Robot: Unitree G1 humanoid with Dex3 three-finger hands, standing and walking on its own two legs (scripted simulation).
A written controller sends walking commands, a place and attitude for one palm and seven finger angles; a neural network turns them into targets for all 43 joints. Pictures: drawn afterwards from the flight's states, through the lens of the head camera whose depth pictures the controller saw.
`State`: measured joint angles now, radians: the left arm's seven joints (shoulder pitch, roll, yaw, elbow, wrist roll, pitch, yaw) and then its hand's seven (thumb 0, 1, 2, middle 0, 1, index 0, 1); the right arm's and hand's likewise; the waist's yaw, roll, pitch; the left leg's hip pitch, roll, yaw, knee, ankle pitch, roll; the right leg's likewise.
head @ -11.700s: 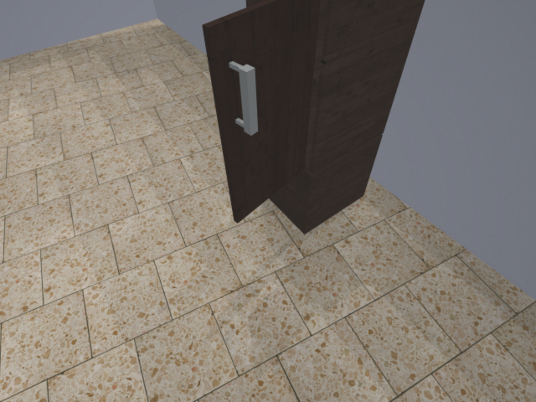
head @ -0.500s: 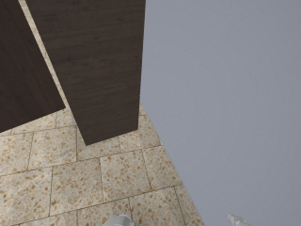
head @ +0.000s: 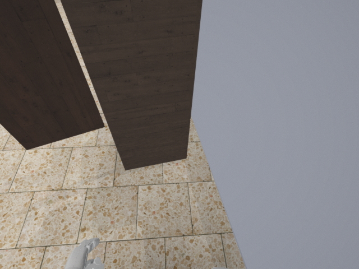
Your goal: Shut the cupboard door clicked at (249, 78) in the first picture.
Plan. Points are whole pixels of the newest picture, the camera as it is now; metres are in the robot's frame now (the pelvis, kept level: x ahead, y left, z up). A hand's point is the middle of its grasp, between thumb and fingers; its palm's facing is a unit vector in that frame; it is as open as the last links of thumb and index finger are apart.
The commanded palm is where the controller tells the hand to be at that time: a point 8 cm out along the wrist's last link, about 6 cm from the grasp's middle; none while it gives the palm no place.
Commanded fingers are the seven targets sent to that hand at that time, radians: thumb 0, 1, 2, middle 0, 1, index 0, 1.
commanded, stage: turn to face it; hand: left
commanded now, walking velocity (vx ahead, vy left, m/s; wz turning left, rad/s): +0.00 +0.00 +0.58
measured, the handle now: out of the picture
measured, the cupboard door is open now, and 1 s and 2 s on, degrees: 100 100 100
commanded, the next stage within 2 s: take the last steps up to it in 0.36 s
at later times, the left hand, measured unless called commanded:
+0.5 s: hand out of the picture -0.08 +0.15 -0.17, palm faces +0.37 -0.90 -0.24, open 7.4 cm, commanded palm none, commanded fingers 0.00 0.90 0.90 -0.20 -0.30 -0.20 -0.30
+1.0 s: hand out of the picture +0.08 +0.23 -0.16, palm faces +0.33 -0.93 -0.19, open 7.4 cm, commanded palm none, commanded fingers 0.00 0.90 0.90 -0.20 -0.30 -0.20 -0.30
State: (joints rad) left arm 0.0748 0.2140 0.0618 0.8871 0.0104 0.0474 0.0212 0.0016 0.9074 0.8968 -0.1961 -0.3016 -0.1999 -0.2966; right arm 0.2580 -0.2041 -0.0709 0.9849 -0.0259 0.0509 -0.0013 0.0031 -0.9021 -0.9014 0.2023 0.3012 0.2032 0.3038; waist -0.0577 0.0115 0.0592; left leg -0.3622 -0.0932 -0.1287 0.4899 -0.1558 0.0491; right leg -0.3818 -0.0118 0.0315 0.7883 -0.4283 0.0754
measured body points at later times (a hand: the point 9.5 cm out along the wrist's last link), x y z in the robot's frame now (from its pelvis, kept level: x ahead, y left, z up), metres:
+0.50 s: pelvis -0.01 -0.03 +0.00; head +0.03 -0.01 +0.45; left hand -0.10 +0.20 -0.15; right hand +0.20 -0.23 -0.14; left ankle -0.05 +0.09 -0.72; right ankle -0.02 -0.14 -0.74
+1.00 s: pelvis +0.05 +0.02 +0.00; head +0.07 +0.03 +0.45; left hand +0.06 +0.28 -0.14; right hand +0.07 -0.22 -0.15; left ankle -0.04 +0.08 -0.74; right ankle +0.14 -0.07 -0.71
